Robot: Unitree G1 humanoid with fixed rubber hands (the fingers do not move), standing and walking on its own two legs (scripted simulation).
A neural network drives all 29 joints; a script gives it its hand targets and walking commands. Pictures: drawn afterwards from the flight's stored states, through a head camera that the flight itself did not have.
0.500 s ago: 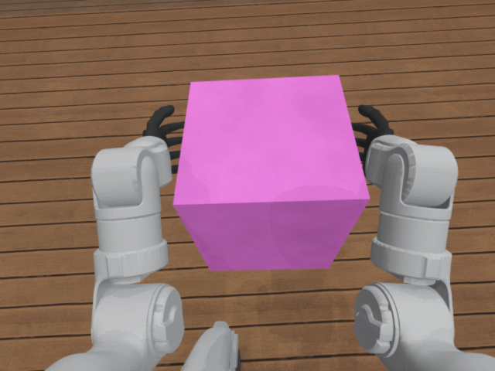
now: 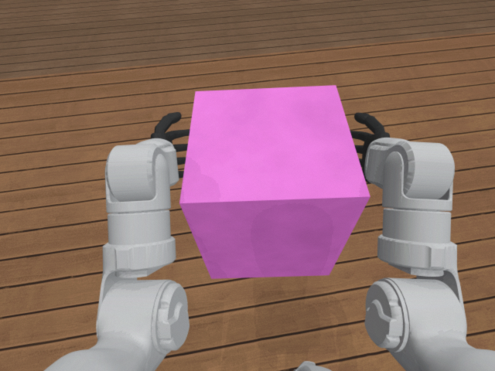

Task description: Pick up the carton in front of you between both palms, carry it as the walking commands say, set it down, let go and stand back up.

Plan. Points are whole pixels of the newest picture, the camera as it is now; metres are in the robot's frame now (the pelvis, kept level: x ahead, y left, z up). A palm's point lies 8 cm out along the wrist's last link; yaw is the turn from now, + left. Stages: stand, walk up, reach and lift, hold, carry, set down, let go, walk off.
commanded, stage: carry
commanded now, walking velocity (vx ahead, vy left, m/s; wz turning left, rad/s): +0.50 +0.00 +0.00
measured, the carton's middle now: (267, 190) +0.39 -0.01 +0.09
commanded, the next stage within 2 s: none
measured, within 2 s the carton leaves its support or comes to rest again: neither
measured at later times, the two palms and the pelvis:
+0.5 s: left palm (183, 35) +0.70 +0.15 +0.21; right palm (332, 46) +0.66 -0.14 +0.20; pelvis +0.31 +0.04 +0.07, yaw +0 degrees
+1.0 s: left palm out of the picture +0.98 +0.19 +0.29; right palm out of the picture +1.02 -0.11 +0.29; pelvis +0.62 +0.00 +0.12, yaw +1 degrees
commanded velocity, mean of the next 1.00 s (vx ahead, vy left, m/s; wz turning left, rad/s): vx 0.50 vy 0.00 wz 0.00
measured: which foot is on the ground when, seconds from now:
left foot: up 0.00-0.30, down 0.32-0.72, up 0.74-1.00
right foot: down 0.00-0.34, up 0.36-0.68, down 0.70-1.00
